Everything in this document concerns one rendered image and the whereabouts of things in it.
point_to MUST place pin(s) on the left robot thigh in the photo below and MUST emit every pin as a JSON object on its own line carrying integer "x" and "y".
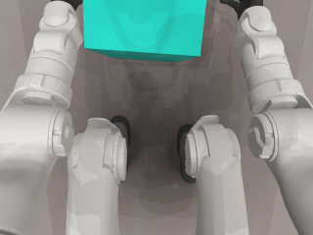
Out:
{"x": 92, "y": 185}

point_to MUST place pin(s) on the carton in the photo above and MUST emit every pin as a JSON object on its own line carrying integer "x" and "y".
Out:
{"x": 149, "y": 30}

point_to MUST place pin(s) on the right robot foot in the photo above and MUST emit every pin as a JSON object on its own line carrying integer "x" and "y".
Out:
{"x": 181, "y": 142}

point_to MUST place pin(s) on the robot left hand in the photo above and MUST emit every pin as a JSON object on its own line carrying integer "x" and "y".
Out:
{"x": 73, "y": 3}

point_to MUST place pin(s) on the left robot upper arm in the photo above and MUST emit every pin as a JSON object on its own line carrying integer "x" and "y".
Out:
{"x": 32, "y": 139}

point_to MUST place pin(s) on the left robot forearm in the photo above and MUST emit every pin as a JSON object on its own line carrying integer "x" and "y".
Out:
{"x": 51, "y": 63}

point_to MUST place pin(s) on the robot right hand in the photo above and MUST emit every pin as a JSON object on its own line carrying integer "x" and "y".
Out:
{"x": 243, "y": 5}

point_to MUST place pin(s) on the right robot forearm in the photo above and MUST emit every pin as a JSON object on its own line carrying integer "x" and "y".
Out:
{"x": 266, "y": 68}

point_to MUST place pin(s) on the right robot upper arm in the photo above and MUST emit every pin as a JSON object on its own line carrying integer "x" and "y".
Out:
{"x": 284, "y": 140}

